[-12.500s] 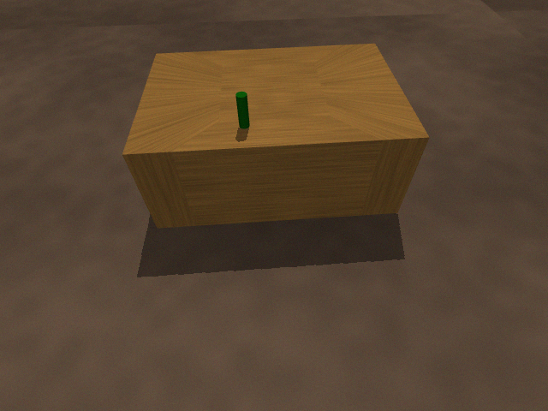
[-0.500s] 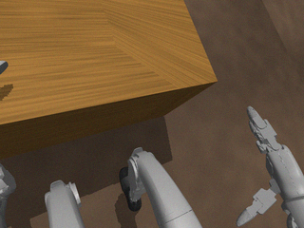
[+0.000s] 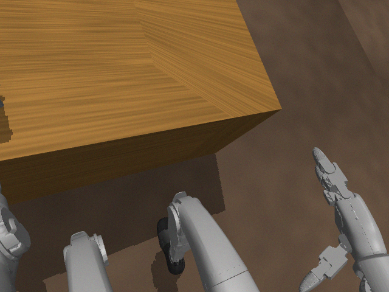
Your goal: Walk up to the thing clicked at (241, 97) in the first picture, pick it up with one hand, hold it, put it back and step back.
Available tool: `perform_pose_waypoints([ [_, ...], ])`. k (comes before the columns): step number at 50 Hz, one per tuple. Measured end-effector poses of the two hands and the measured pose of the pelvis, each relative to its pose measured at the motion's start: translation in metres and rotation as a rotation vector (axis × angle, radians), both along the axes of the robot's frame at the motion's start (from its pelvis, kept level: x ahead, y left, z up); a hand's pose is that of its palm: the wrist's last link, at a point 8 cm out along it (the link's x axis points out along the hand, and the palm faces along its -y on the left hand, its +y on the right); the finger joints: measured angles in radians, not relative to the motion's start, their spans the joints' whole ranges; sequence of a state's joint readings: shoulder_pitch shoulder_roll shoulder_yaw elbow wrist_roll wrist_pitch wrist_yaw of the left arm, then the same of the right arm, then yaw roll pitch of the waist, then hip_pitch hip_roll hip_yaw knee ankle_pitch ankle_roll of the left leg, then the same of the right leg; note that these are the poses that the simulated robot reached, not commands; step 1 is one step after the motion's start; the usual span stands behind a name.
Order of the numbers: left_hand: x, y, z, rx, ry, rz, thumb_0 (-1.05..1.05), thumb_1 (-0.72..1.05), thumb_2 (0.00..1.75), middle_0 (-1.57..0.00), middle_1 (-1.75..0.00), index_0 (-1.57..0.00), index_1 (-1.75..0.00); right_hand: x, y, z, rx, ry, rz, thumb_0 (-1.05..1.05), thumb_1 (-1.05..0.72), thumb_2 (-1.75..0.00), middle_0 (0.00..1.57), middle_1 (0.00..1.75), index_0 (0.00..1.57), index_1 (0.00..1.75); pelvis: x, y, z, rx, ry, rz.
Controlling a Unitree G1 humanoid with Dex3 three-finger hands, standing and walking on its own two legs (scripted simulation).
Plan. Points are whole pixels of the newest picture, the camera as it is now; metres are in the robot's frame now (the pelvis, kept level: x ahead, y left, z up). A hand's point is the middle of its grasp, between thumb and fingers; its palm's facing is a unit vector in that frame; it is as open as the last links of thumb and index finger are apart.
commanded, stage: settle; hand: left
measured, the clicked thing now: out of the picture +0.55 +0.23 -0.03
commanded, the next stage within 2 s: lift in 0.80 s
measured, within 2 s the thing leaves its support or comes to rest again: neither
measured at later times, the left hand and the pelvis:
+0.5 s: hand out of the picture +0.56 +0.22 +0.01, palm faces +0.24 -0.97 +0.00, open 5.1 cm; pelvis +0.01 +0.01 +0.03, yaw +0 degrees
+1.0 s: hand out of the picture +0.57 +0.21 +0.04, palm faces +0.24 -0.97 -0.01, open 5.1 cm; pelvis +0.02 +0.00 +0.05, yaw +0 degrees
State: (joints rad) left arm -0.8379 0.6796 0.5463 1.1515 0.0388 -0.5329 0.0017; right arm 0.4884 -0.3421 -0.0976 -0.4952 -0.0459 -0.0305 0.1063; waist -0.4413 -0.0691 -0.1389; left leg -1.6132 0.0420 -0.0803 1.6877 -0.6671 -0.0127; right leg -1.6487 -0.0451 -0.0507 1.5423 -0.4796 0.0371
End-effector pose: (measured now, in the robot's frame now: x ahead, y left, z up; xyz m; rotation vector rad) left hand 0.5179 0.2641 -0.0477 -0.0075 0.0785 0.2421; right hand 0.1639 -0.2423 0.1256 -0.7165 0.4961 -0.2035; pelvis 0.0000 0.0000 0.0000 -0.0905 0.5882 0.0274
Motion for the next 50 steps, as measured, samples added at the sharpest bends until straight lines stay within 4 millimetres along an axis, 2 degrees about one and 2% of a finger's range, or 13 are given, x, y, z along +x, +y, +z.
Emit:
perform_pose_waypoints([
  [7, 0.006, 0.004, 0.029, 0.007, -0.011, 0.001, -0.03, 0.08, 1.28, -1.03, -1.19, -1.07, -1.2, 0.001, -0.004, -0.001, 0.026, 0.003, -0.034, -0.01, 0.54, -0.05, 0.06, 0.05, 0.07, 0.05, 0.003, 0.003, 0.011, -0.002, -0.015, 0.001],
  [13, 0.008, 0.007, 0.046, 0.015, 0.006, 0.003, -0.03, 0.08, 1.28, -1.03, -1.19, -1.07, -1.2, 0.005, -0.003, -0.002, 0.068, 0.004, -0.045, -0.01, 0.54, -0.05, 0.06, 0.05, 0.06, 0.05, 0.006, 0.005, 0.02, 0.001, -0.024, 0.0],
  [24, 0.01, 0.008, 0.056, 0.001, 0.004, 0.004, -0.03, 0.08, 1.28, -1.02, -1.2, -1.07, -1.2, 0.009, 0.002, 0.003, 0.08, 0.023, -0.034, -0.01, 0.55, -0.05, 0.06, 0.05, 0.06, 0.05, 0.01, 0.007, 0.033, 0.003, -0.032, -0.001],
  [50, 0.017, -0.003, 0.091, 0.01, -0.007, 0.005, -0.03, 0.09, 1.27, -1.02, -1.2, -1.07, -1.21, 0.009, -0.012, -0.002, 0.132, 0.046, -0.08, -0.01, 0.55, -0.05, 0.06, 0.05, 0.06, 0.05, 0.015, 0.0, 0.05, 0.016, -0.052, -0.002],
])
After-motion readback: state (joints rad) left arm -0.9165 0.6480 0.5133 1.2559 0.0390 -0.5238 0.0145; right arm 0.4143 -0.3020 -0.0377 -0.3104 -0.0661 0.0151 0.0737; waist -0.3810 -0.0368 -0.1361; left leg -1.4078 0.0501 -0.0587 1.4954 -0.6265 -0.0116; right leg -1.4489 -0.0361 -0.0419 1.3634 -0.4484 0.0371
